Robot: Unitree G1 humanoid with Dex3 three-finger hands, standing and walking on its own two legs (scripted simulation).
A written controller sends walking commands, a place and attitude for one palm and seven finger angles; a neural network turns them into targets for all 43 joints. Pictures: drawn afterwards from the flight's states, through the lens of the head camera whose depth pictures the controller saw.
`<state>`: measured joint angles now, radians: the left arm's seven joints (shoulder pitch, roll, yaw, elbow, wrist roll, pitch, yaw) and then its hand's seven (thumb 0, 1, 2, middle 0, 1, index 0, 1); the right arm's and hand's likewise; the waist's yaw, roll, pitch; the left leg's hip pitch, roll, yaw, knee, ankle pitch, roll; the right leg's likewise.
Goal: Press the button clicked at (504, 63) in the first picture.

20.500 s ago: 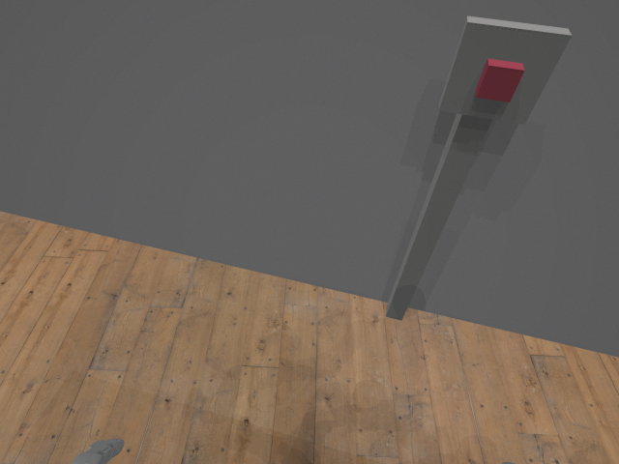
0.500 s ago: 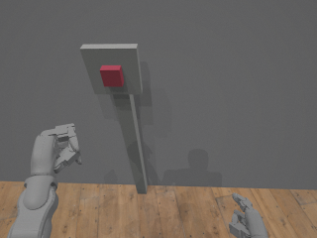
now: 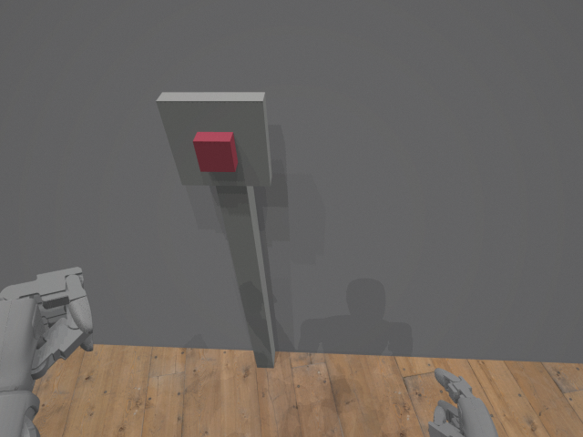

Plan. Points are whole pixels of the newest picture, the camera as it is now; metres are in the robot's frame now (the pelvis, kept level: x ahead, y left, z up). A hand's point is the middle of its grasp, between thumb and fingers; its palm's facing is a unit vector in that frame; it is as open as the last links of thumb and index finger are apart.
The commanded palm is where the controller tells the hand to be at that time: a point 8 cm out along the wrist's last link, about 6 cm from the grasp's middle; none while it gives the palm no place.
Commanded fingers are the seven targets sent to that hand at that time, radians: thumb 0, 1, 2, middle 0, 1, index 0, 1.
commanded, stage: draw the hand back to the body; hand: left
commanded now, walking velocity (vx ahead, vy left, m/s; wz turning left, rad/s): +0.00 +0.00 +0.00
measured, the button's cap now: (216, 151) +0.49 +0.19 +0.16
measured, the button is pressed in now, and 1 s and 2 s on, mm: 0 0 0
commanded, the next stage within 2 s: step back with the hand held close in 0.26 s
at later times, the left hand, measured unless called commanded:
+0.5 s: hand (76, 317) +0.18 +0.25 +0.16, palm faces +0.40 -0.81 -0.43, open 3.1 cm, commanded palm +0.12 +0.28 +0.17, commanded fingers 0.00 0.90 0.90 -1.30 -1.50 -1.30 -1.50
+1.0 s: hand (35, 379) +0.12 +0.26 +0.15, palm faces +0.32 -0.82 -0.48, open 3.1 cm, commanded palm +0.06 +0.30 +0.17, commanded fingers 0.00 0.90 0.90 -1.30 -1.50 -1.30 -1.50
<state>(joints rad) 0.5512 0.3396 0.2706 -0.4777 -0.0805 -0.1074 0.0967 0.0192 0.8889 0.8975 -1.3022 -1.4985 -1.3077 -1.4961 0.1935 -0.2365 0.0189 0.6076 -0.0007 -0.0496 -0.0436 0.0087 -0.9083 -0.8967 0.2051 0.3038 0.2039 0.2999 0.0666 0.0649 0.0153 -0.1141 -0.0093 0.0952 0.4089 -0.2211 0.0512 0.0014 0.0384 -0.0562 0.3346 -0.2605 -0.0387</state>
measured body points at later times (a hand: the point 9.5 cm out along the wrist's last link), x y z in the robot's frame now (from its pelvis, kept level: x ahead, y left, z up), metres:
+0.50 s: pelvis -0.01 +0.00 +0.00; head -0.01 -0.02 +0.45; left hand +0.15 +0.29 +0.19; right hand +0.18 -0.22 -0.09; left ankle +0.01 +0.08 -0.74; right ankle -0.04 -0.09 -0.74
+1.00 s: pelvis -0.07 +0.02 -0.01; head -0.05 +0.03 +0.44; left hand +0.10 +0.30 +0.17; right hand +0.11 -0.22 -0.08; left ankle +0.01 +0.08 -0.74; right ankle -0.04 -0.09 -0.74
